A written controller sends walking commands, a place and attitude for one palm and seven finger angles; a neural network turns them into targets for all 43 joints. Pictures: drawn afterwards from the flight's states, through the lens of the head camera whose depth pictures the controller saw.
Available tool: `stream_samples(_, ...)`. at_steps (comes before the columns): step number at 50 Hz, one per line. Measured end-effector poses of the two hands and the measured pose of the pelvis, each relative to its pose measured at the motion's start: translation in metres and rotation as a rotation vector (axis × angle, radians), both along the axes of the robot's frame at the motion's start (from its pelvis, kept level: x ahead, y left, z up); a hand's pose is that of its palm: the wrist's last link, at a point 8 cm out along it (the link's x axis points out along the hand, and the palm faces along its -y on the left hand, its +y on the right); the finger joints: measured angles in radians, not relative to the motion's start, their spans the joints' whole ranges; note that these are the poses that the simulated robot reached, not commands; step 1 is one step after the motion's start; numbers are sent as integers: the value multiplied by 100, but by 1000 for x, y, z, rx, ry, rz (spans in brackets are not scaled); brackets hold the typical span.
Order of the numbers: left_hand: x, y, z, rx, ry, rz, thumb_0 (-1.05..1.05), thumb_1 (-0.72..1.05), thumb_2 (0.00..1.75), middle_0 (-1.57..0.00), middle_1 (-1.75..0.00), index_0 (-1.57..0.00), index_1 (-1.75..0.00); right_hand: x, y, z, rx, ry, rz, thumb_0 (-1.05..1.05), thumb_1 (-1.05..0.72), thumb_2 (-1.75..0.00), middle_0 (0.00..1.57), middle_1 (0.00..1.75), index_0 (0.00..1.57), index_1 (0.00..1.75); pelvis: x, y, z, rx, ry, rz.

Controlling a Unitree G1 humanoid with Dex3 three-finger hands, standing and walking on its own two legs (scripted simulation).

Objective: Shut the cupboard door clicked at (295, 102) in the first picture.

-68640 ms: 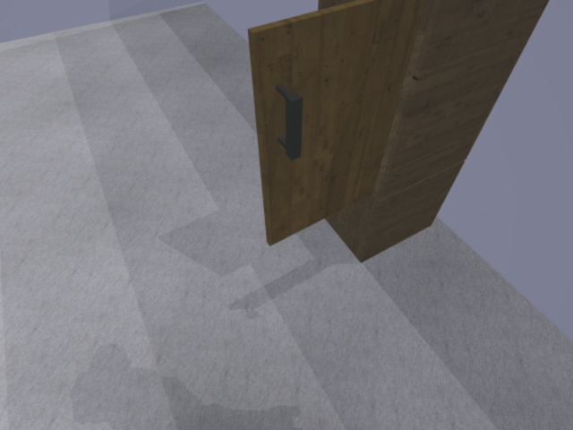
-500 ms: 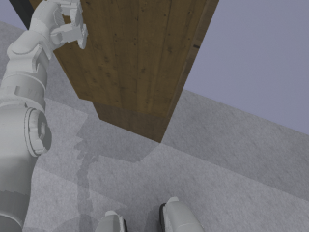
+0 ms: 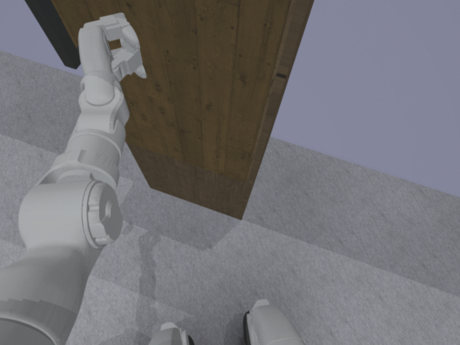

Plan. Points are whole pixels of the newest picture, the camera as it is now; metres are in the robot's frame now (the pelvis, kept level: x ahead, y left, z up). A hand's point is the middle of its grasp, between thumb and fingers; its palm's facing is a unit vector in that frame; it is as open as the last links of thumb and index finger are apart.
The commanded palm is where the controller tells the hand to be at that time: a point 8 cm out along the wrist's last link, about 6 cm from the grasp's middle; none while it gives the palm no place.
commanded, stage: pull the fist back off the door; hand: left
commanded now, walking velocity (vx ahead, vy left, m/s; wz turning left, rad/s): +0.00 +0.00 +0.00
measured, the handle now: (63, 21) +0.64 +0.18 +0.13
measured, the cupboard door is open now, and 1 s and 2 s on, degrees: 0 0 0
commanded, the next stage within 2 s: draw the hand back to the body in 0.58 s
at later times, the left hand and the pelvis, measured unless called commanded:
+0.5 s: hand (127, 96) +0.48 +0.08 +0.13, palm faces +0.04 -1.00 +0.03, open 3.1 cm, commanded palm +0.45 +0.13 +0.14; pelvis +0.00 +0.00 +0.02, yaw +0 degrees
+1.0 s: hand (89, 131) +0.41 +0.12 +0.15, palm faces +0.07 -1.00 +0.00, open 3.1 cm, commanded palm +0.36 +0.17 +0.16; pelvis +0.00 +0.00 +0.04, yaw -1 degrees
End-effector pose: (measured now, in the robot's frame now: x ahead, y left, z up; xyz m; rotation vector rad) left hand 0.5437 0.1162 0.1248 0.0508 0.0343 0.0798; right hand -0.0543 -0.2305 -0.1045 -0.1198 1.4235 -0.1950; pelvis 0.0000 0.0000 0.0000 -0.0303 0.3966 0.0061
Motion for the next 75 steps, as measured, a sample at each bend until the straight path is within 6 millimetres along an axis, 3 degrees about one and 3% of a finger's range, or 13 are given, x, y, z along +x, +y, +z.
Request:
stream_samples(4,-8,-2,1,-43,39,-16,2,89,91,-130,-150,-130,-150,4,-3,5,-7,-25,-37,0,-90,-90,21,30,20,30,2,-3,9,6,-37,-12)
stream_samples(12,-29,17,25,-31,-51,-12,2,90,90,-130,-150,-130,-150,22,-27,16,-55,-91,-16,0,-91,-90,21,30,20,30,6,-6,18,12,-92,-20)
stream_samples(21,-75,23,-10,-82,18,-32,2,90,90,-130,-150,-130,-150,66,-48,24,-110,-180,43,0,-91,-90,20,30,20,30,4,-5,23,12,-147,-1)
stream_samples(27,-88,14,6,-59,-93,-48,2,90,90,-130,-150,-130,-150,99,-43,22,-111,-284,62,0,-91,-90,20,30,20,30,2,-3,22,17,-167,1)
stream_samples(31,-86,11,14,-24,-58,-59,2,90,90,-130,-150,-130,-150,112,-32,18,-81,-324,61,0,-91,-90,20,30,20,30,0,-2,23,21,-180,3)
stream_samples(36,-84,15,13,-65,7,-23,2,90,90,-130,-150,-130,-150,112,-20,17,-49,-336,59,0,-91,-90,20,30,20,30,-1,-3,25,25,-186,-1)
stream_samples(40,-91,22,17,-79,-55,-14,2,90,90,-130,-150,-130,-150,103,-17,17,-37,-324,52,0,-91,-90,20,30,20,30,-1,-3,26,27,-188,-16)
stream_samples(48,-145,49,22,-33,-83,-25,2,90,90,-130,-150,-130,-150,103,-22,21,-26,-350,17,1,-91,-90,20,30,20,30,5,-4,35,26,-253,-28)
stream_samples(56,-200,76,47,-28,-136,-2,2,90,90,-130,-150,-130,-150,157,-28,48,-69,-544,82,1,-91,-90,20,30,20,30,-3,-8,42,26,-346,-7)
stream_samples(61,-229,87,57,-22,-121,-22,2,90,90,-127,-148,-128,-148,200,-21,68,-62,-692,133,1,-91,-90,20,30,20,30,-9,-8,45,31,-387,5)
stream_samples(64,-251,94,59,71,-113,17,2,90,90,-123,-143,-123,-143,219,-14,82,-56,-760,150,1,-91,-90,20,30,20,30,-11,-8,48,34,-414,6)
stream_samples(69,-285,109,55,143,-99,103,2,90,90,-113,-132,-113,-132,235,0,94,-43,-794,190,1,-91,-90,20,30,20,30,-12,-9,53,35,-444,12)
stream_samples(75,-315,133,64,210,-114,208,2,89,90,-98,-115,-98,-115,236,14,90,-26,-757,231,1,-90,-90,20,30,20,30,-8,-7,57,33,-467,21)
